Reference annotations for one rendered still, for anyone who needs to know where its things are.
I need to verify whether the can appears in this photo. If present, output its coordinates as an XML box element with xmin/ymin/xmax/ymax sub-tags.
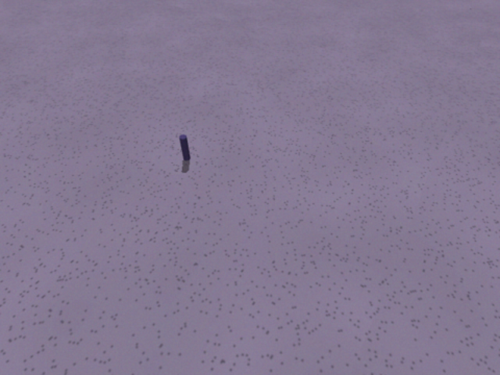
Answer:
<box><xmin>179</xmin><ymin>134</ymin><xmax>191</xmax><ymax>161</ymax></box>

